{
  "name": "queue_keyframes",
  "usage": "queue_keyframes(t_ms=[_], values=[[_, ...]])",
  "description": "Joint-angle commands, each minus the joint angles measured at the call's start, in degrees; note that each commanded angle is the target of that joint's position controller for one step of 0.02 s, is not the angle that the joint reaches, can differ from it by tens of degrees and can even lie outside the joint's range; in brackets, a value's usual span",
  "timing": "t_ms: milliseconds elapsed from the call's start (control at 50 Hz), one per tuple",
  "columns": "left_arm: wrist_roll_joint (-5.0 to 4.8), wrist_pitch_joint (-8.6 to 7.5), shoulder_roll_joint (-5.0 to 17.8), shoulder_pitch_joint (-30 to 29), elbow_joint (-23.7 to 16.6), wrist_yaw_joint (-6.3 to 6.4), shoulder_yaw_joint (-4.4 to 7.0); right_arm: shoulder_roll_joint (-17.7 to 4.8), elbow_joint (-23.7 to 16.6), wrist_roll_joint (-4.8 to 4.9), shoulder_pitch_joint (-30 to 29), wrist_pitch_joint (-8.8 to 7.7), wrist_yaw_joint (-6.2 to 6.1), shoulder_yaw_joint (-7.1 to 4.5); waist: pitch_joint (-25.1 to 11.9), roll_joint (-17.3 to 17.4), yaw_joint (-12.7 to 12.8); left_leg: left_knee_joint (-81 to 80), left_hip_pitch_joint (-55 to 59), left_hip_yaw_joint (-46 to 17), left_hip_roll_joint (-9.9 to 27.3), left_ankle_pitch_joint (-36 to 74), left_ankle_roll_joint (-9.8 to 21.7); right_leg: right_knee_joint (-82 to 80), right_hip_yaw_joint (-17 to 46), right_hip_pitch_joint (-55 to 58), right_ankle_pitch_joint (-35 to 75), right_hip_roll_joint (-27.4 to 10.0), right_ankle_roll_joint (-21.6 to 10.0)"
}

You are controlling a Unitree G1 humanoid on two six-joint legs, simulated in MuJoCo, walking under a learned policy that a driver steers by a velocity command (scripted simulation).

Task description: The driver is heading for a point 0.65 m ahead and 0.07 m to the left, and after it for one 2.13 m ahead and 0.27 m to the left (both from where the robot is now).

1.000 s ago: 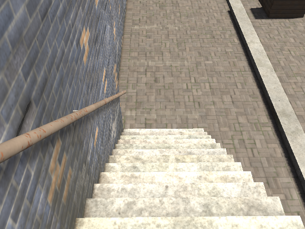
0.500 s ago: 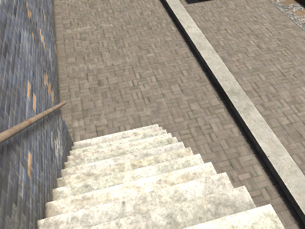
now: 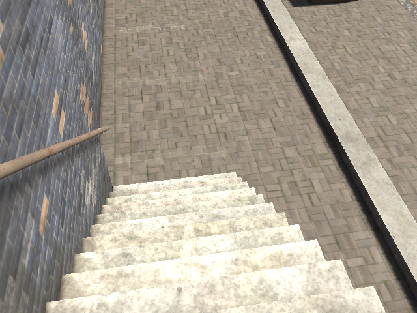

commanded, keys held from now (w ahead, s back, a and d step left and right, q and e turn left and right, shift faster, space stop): q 0.50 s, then no key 0.02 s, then w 0.48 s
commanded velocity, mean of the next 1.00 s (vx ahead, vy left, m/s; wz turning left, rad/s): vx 0.15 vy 0.00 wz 0.38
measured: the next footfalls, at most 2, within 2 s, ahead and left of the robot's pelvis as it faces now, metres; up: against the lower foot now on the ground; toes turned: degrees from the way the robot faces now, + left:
right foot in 0.42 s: +0.12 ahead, -0.13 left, +0.00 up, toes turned +15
left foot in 1.12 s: +0.12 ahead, +0.16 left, +0.00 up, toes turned +27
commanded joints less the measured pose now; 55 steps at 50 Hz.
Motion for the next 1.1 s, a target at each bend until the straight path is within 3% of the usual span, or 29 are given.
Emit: queue_keyframes(t_ms=[20,60,80,100,140,200,240,260,280,320,340,360,380,400,420,440,460,480,500,540,580,640,680,760,840,940,1040,1080,1100], values=[[0.04,-0.55,0.6,-1.4,-12.6,3.01,-0.75,-4.6,-0.8,-1.16,9.2,-0.84,0.04,0.14,-1.4,-2.8,1.4,4.4,15.2,-18.5,24.1,42.3,18.9,0.7,6.8,-28.5,13.1,-5.1,0.1],[-0.55,0.4,-1.3,3.9,-12.8,3.52,-1.66,-4.2,-1.3,-1.16,10.6,-1.26,-0.66,1.08,5.1,5.6,5.7,0.6,-4.3,-16.7,17.9,43.2,18.4,4.8,0.6,-20.5,19.6,-4.1,0.1],[1.48,0.53,-2.2,7.1,-11.5,2.77,-2.07,1.2,-1.3,0.09,9.2,-2.48,-2.4,3.07,3.7,1.1,5.4,5.6,-6.4,-12.8,9.8,29.4,12.7,-6.0,3.1,-20.3,37.5,-5.3,0.2],[1.86,0.55,-1.9,5.7,-13.3,1.94,-1.98,-0.1,-2.6,0.04,8.9,-2.98,-3.22,3.63,3.7,2.5,5.3,6.1,-10.9,-12.8,7.9,31.5,12.3,-4.7,0.1,-19.0,40.8,-4.8,1.1],[0.83,1.19,0.1,-0.3,-17.7,1.14,-2.03,-4.5,-3.5,-0.39,11.1,-3.57,-4.76,2.9,0.0,2.6,1.2,9.3,-4.9,-17.6,10.0,31.5,14.9,-6.1,1.3,-26.7,43.5,-5.2,4.2],[2.2,2.99,-2.0,-9.3,-21.4,-0.24,-3.08,-2.7,-3.9,-0.21,14.9,-3.24,-5.97,3.31,1.4,2.6,-2.4,4.0,-7.1,-22.4,9.6,8.2,13.3,-33.6,0.9,-22.6,49.4,-8.0,5.7],[3.18,3.87,-2.7,-10.8,-20.7,-0.49,-3.25,-3.9,-6.0,1.06,12.0,-2.16,-5.07,2.28,2.0,5.4,-1.7,-3.3,-13.8,-26.9,8.9,-9.8,12.0,-43.5,-0.5,-11.6,45.1,-6.1,5.3],[4.23,3.43,-2.0,-4.9,-18.2,-0.7,-3.16,-6.1,-7.4,-0.96,8.0,-2.33,-4.61,1.89,-0.2,6.8,1.7,-1.4,-18.8,-26.9,8.9,-5.9,11.8,-34.4,0.6,-2.5,54.7,-5.8,5.1],[4.14,2.55,0.0,-1.7,-17.6,-0.46,-2.32,-7.8,-10.2,-0.33,1.0,-2.68,-4.05,1.24,-2.3,3.7,4.7,1.5,-19.5,-25.5,8.6,-1.3,11.9,-35.7,1.6,2.6,52.2,-5.7,5.0],[2.25,3.01,1.0,-15.6,-22.4,1.7,-1.46,-6.1,-8.9,3.94,8.2,-1.42,-5.11,-0.6,-0.2,2.1,-3.9,2.1,-0.1,-29.7,10.1,-2.6,12.8,-66.2,0.5,-8.9,24.9,-3.4,6.0],[1.58,3.35,0.9,-16.6,-21.7,2.3,-1.25,-5.6,-7.6,3.84,12.4,-0.7,-4.89,-0.99,-0.6,4.9,-6.0,0.3,4.1,-33.5,11.0,-8.1,13.1,-72.3,0.7,-7.3,23.8,-2.1,5.2],[0.98,3.65,0.5,-14.5,-20.3,2.61,-1.16,-6.1,-8.0,3.58,11.3,-0.12,-4.53,-1.38,-1.0,7.7,-5.5,-0.7,5.2,-36.2,12.3,-11.2,13.8,-79.5,2.9,-4.3,26.0,-2.1,3.8],[2.45,3.45,2.3,-5.1,-17.4,3.06,-0.21,-5.4,-10.7,0.24,5.5,-1.06,-4.51,-0.56,-5.2,12.8,-0.9,0.8,-5.1,-35.2,12.9,6.1,13.7,-63.2,0.7,12.0,39.3,-1.3,2.9],[-1.38,2.97,3.0,-2.7,-17.5,3.72,1.47,-7.1,-11.5,3.8,2.1,-0.02,-4.39,-2.03,-5.1,3.3,3.5,2.3,-3.4,-35.1,10.3,-2.1,12.9,-92.5,5.7,15.7,31.8,-1.6,0.9],[-2.02,2.44,6.6,3.0,-15.2,4.49,3.88,-5.6,-10.8,2.77,7.0,-0.16,-4.68,-1.32,-9.4,-0.3,3.9,6.3,-12.3,-30.5,6.6,-2.2,9.7,-91.2,1.9,36.7,37.4,-1.9,-1.9],[-0.6,1.58,8.0,11.9,-13.2,5.71,5.13,1.0,-11.2,3.65,9.0,-1.03,-4.35,0.75,-14.6,-2.9,6.6,15.9,-23.2,-23.1,-0.3,-12.8,4.9,-88.6,7.5,55.9,52.0,-10.8,-7.5],[3.92,0.6,13.4,21.9,-11.4,5.34,6.61,9.2,-21.5,3.26,1.3,0.05,-4.93,3.05,-9.7,-19.9,11.1,30.3,-57.3,-18.1,-16.3,-33.9,-1.9,-93.8,41.2,71.4,68.9,-32.1,-30.1],[9.63,0.83,10.4,29.4,-6.4,4.13,6.0,6.9,-22.1,2.97,-7.9,1.76,-5.74,3.1,2.0,-0.6,15.6,39.5,-78.7,-23.2,-11.9,-28.3,-4.5,-98.1,46.4,72.6,75.3,-39.4,-31.6],[7.38,1.52,7.6,24.8,-6.6,2.33,5.29,6.0,-20.1,2.34,-7.5,3.1,-6.77,3.13,1.7,0.4,12.7,42.2,-77.6,-21.9,-9.6,-20.1,-6.0,-97.3,36.3,66.0,79.2,-36.3,-27.5],[0.53,0.78,3.2,11.4,-8.6,0.26,4.01,-1.0,-16.9,0.77,1.2,3.63,-6.62,1.77,-2.4,-10.0,3.9,63.1,-62.8,-11.7,-9.4,-9.6,-6.2,-91.8,16.4,40.7,72.3,-22.4,-15.6],[2.9,-2.73,5.1,-0.6,-8.8,-0.3,3.58,-0.8,-13.0,-2.56,14.4,3.94,-0.31,2.63,-0.5,-9.6,-5.7,85.9,-44.8,-1.1,-7.0,-0.2,-5.0,-96.4,6.2,10.7,38.3,-12.9,-8.0],[3.52,-5.66,8.4,9.6,0.2,1.92,3.66,0.9,-13.0,1.83,11.5,3.53,4.65,3.81,6.7,-5.9,-0.7,88.2,-48.7,0.7,-4.3,3.2,-4.2,-100.6,9.6,5.7,15.4,-13.9,-6.2],[5.08,-6.97,8.2,15.8,4.3,2.86,2.8,0.7,-16.5,2.84,3.6,2.87,4.23,4.45,6.6,-6.9,4.2,83.0,-60.0,-4.3,-2.0,9.0,-4.1,-98.3,13.5,18.0,15.1,-16.3,-7.6],[5.83,-7.3,7.1,21.5,8.8,1.78,0.77,-0.2,-17.7,0.79,-3.8,2.96,3.04,4.95,7.2,-8.5,7.5,70.6,-71.0,-6.9,-0.2,16.5,-2.6,-97.0,17.6,30.1,15.2,-19.5,-13.5],[5.47,-7.43,4.7,22.3,11.2,1.42,-0.72,2.3,-13.7,-0.89,-2.0,2.8,3.78,5.62,6.6,-7.8,5.5,66.9,-63.7,-5.5,3.6,18.6,-0.5,-95.3,15.3,26.2,19.5,-18.6,-16.0],[5.55,-7.3,2.2,26.7,14.4,2.42,-2.01,3.3,-11.4,-0.72,-6.0,1.52,4.06,6.09,7.7,-6.4,7.4,59.4,-56.3,-2.1,7.2,17.3,-0.3,-91.4,14.2,23.9,21.4,-19.0,-17.2],[5.27,-6.77,4.1,13.5,8.0,3.12,-2.19,-1.3,-10.8,-2.78,-8.7,-1.01,2.46,4.71,6.1,-7.2,4.0,54.3,-29.8,4.0,5.3,3.3,0.5,-85.6,9.8,11.0,29.8,-17.7,-15.2],[4.03,-6.83,8.1,6.8,4.3,3.69,-0.82,-3.2,-12.2,-2.07,-8.7,-2.5,0.86,3.38,3.0,-7.8,2.0,46.2,-17.8,6.1,2.3,-7.7,0.0,-78.9,7.3,11.3,38.1,-16.9,-11.6],[-2.17,-2.63,14.9,14.6,9.3,3.83,3.5,0.3,-10.2,7.21,-11.2,0.57,-2.29,3.67,5.3,-7.4,3.5,20.3,-16.2,1.4,3.7,-18.0,-2.9,-73.9,5.2,24.4,54.0,-15.7,-8.2]])
Keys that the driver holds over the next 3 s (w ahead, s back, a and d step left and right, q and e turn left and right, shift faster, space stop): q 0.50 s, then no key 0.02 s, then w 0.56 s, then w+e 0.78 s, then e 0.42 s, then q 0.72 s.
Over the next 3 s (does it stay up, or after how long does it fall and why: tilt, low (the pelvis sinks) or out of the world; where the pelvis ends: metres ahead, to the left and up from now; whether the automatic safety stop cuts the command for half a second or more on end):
stays up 0.56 0.20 -0.45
